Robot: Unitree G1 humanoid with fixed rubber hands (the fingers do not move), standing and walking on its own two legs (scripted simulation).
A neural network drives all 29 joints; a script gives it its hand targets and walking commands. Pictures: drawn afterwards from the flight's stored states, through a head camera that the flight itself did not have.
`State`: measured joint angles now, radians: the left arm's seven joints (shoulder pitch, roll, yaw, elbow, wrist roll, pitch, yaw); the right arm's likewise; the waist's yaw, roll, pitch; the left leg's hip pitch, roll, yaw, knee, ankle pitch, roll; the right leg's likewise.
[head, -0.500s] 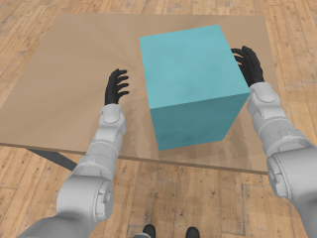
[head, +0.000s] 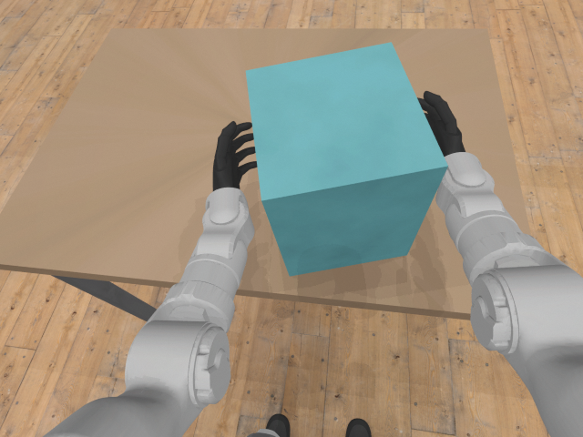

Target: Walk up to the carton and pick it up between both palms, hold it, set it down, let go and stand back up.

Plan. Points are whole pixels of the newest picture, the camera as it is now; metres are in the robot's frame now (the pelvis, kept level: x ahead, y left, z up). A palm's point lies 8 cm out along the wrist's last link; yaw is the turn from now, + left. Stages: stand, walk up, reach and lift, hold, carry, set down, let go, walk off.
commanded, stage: reach and lift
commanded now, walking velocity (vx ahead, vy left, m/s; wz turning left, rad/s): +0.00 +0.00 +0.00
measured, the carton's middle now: (334, 172) +0.48 +0.02 +0.01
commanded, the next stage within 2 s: none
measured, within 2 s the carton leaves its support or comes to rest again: leaves its support in 0.08 s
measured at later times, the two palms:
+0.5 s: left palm (222, 187) +0.42 +0.17 +0.05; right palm (435, 148) +0.48 -0.11 +0.07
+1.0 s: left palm (224, 187) +0.42 +0.17 +0.05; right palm (436, 152) +0.48 -0.12 +0.06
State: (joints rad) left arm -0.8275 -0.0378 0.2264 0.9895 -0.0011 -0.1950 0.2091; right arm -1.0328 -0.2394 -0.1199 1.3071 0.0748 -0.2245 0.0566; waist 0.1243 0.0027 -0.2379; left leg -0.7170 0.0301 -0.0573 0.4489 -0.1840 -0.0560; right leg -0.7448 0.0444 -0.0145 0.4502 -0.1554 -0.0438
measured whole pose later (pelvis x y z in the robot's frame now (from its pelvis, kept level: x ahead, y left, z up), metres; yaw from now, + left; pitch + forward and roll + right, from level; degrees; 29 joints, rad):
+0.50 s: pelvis +0.00 +0.00 +0.00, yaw +0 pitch +24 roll +1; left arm -0.82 -0.08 0.47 0.99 0.16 -0.22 0.18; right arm -1.03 -0.11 -0.49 1.25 -0.32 -0.29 0.05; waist 0.12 0.02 -0.20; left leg -0.65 0.03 -0.06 0.41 -0.17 -0.06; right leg -0.69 0.04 -0.01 0.44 -0.16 -0.05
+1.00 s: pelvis +0.00 -0.01 +0.00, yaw +0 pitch +24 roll +1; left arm -0.82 -0.08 0.49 0.99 0.16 -0.24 0.16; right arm -1.01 -0.09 -0.52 1.23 -0.36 -0.31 0.04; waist 0.11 0.02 -0.19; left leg -0.64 0.03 -0.05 0.38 -0.16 -0.06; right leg -0.69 0.04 -0.01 0.43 -0.15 -0.05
